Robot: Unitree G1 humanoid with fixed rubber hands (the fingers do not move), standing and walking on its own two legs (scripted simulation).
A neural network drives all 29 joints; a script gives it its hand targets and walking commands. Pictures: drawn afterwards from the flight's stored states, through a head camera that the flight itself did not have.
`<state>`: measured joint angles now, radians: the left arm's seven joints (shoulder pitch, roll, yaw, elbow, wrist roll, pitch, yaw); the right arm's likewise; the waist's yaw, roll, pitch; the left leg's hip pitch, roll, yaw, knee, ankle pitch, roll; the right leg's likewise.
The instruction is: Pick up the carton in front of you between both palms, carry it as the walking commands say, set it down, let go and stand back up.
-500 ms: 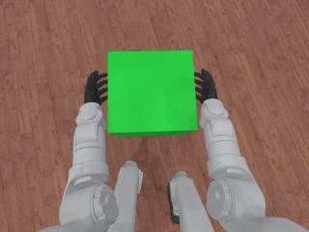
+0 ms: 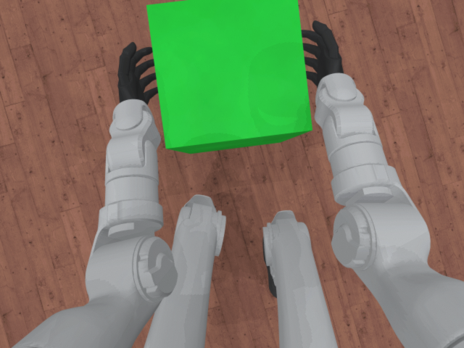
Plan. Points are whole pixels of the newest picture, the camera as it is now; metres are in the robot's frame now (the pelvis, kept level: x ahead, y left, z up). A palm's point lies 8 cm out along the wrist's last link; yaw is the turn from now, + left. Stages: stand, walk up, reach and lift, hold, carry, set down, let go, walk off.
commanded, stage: set down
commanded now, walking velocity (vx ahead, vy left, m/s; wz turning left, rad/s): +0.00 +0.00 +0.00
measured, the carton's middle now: (230, 91) +0.50 +0.07 -0.20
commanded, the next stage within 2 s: none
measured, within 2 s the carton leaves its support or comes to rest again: rests again in 1.14 s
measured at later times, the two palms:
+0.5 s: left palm (154, 111) +0.46 +0.22 -0.26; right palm (295, 83) +0.55 -0.06 -0.26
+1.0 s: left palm (155, 111) +0.46 +0.23 -0.28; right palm (292, 88) +0.55 -0.06 -0.29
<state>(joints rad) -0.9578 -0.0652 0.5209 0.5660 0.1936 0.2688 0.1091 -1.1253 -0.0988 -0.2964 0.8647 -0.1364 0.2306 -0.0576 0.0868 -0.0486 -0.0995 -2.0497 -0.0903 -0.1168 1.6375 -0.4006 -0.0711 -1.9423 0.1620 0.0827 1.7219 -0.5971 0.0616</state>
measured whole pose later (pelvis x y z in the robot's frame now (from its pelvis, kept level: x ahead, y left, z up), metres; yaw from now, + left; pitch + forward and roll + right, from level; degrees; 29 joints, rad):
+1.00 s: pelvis -0.01 -0.02 -0.11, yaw +1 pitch +44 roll +4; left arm -1.27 0.09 0.60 0.83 0.13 0.21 0.05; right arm -1.53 -0.26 -0.04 1.18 -0.04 0.19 -0.12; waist 0.18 -0.03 0.23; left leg -2.30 -0.04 -0.07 2.01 -0.48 -0.11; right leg -2.24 0.19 0.06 2.14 -0.66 0.03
